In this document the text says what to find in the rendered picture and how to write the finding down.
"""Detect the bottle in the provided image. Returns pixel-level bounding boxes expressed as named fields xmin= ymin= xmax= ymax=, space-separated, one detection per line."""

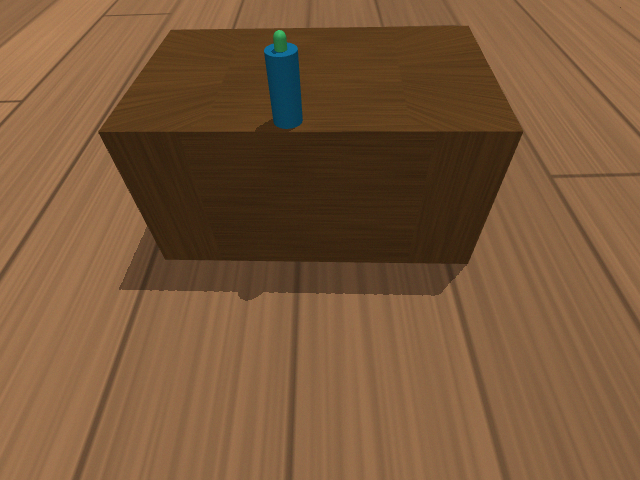
xmin=264 ymin=30 xmax=303 ymax=129

